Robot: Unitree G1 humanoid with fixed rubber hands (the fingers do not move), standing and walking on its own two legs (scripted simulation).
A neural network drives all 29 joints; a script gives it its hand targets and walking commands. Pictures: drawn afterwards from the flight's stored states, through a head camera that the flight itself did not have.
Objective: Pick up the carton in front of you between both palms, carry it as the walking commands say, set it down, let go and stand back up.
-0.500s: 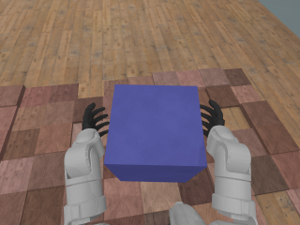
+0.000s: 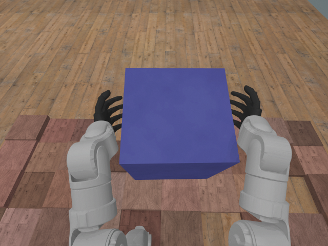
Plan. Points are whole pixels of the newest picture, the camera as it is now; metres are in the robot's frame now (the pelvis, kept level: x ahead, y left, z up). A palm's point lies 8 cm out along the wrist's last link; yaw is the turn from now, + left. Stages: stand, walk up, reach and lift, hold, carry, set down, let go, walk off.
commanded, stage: carry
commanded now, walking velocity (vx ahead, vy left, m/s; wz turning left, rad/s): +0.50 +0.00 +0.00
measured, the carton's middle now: (173, 132) +0.37 +0.02 +0.07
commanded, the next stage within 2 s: none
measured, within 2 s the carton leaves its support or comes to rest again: neither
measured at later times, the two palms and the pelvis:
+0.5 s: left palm (121, 70) +0.64 +0.20 +0.04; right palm (210, 72) +0.62 -0.10 +0.05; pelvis +0.33 +0.06 -0.03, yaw +0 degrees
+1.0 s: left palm (132, 22) +0.90 +0.20 +0.08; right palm (205, 23) +0.91 -0.10 +0.08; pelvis +0.67 +0.05 -0.01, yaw +1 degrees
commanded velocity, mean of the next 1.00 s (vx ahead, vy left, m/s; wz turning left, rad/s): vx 0.50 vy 0.00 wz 0.00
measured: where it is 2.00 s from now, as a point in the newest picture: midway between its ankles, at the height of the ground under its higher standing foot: (164, 104)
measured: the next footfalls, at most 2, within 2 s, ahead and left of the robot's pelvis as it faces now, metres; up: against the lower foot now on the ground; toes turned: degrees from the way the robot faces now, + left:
left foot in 0.18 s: +0.28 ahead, +0.12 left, -0.03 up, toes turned +5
right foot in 0.64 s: +0.63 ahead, -0.02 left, -0.03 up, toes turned -8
